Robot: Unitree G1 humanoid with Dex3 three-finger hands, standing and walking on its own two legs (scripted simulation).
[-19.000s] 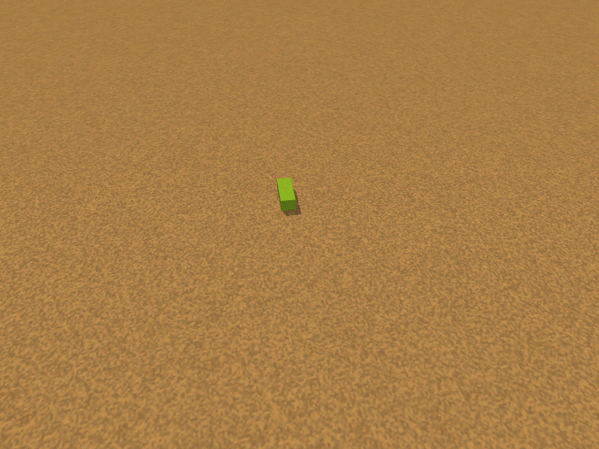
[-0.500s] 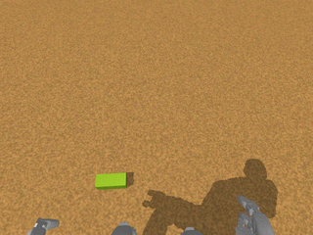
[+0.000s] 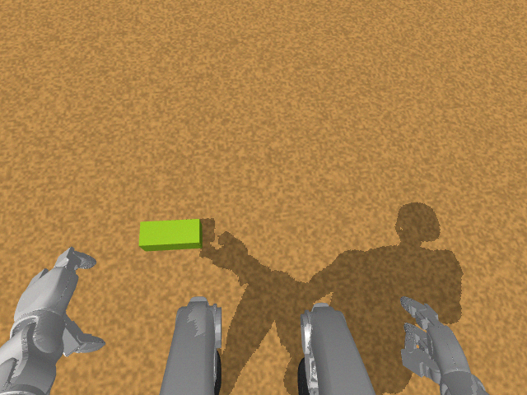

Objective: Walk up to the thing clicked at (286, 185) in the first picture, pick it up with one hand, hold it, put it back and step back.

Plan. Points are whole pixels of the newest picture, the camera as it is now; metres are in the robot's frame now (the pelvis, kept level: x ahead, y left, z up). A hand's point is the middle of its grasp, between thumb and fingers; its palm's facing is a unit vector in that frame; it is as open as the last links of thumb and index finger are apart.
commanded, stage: rise first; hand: left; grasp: from above
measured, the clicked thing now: (172, 235) +0.50 +0.25 -0.51
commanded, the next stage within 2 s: none
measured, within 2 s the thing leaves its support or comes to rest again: neither
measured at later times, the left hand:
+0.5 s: hand (118, 263) +0.37 +0.31 -0.29, palm faces -0.46 -0.13 -0.88, open 14.1 cm
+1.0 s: hand (129, 248) +0.42 +0.31 -0.34, palm faces -0.44 -0.03 -0.90, open 14.1 cm
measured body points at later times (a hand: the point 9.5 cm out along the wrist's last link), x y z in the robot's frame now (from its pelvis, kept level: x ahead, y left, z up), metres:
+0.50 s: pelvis -0.05 +0.00 -0.15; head +0.17 +0.04 +0.24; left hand +0.39 +0.31 -0.24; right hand +0.01 -0.28 -0.27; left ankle +0.06 +0.13 -0.50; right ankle +0.03 -0.14 -0.50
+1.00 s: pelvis -0.04 +0.01 -0.19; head +0.19 +0.07 +0.19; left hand +0.44 +0.31 -0.29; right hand +0.02 -0.27 -0.30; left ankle +0.06 +0.13 -0.50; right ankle +0.03 -0.14 -0.50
